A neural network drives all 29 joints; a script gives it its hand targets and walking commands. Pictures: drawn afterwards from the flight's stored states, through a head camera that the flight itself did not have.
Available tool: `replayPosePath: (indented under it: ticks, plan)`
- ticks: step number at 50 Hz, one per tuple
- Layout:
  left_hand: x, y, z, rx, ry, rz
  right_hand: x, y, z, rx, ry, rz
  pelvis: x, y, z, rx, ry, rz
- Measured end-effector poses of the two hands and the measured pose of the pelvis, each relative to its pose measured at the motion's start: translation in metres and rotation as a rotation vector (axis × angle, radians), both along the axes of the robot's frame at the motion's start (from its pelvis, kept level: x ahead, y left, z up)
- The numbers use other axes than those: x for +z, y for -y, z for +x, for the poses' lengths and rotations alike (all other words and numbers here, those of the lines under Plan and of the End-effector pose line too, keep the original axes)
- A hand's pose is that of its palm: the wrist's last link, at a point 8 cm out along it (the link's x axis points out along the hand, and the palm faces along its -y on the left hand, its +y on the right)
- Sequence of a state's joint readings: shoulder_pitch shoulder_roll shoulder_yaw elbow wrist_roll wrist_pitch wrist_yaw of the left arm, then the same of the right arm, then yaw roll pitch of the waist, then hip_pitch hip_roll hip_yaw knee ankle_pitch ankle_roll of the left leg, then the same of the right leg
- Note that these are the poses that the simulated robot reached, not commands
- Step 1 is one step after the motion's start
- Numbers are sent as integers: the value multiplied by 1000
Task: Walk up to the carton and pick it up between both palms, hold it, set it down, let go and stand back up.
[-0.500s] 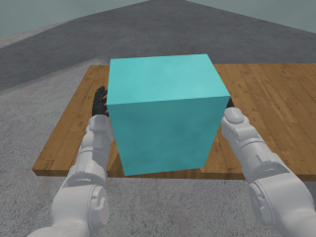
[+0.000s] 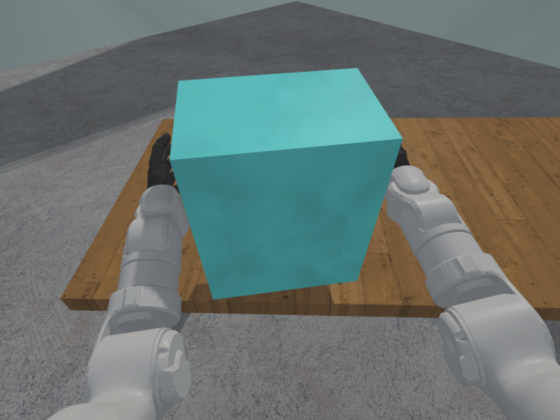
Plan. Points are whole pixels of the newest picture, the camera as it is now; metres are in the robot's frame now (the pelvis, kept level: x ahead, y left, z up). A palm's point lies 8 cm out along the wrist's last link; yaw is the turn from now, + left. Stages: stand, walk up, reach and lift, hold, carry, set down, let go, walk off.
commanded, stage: reach and lift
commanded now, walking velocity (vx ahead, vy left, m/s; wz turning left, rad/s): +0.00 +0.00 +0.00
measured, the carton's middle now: (279, 193) +0.40 +0.03 +0.14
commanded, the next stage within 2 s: hold in 1.54 s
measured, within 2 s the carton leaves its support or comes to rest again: neither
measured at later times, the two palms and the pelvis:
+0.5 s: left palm (145, 166) +0.38 +0.21 +0.21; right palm (393, 142) +0.40 -0.12 +0.23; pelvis +0.00 +0.00 +0.00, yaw +0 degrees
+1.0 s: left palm (138, 134) +0.38 +0.20 +0.26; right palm (411, 111) +0.39 -0.13 +0.28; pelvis -0.01 +0.00 +0.00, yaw +0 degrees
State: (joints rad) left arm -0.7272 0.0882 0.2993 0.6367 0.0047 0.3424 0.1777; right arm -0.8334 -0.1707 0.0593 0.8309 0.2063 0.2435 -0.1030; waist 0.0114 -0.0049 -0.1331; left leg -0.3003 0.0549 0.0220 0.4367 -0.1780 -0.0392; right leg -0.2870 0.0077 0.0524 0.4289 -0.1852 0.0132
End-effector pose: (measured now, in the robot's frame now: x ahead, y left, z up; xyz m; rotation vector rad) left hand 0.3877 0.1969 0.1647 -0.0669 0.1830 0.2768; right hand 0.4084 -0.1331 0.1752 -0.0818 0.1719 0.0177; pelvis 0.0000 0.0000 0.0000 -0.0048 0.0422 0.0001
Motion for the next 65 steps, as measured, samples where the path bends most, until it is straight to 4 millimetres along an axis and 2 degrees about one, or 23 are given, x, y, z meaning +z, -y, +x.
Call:
replayPosePath:
  ticks: [13, 27, 43, 54, 65]
  plan:
    - [29, -5, -4, 2, 11, 13, 27, -5, -3, 3, 11, 4, 0, 0, -2, 0, 3, 0]
    - [51, -11, -9, -9, -1, 45, 56, -12, -8, -6, 2, 22, 0, -3, -3, 0, 4, -3]
    - [84, -5, -11, -38, -1, 60, 91, -6, -17, -35, 2, 51, 0, -3, -8, 0, 11, -4]
    - [100, -5, -9, -47, 2, 59, 105, -5, -18, -44, 5, 57, 0, -3, -9, 0, 12, -4]
    - [104, -4, -9, -57, -15, 76, 110, -4, -18, -49, -8, 56, 0, -3, -9, 0, 12, -5]
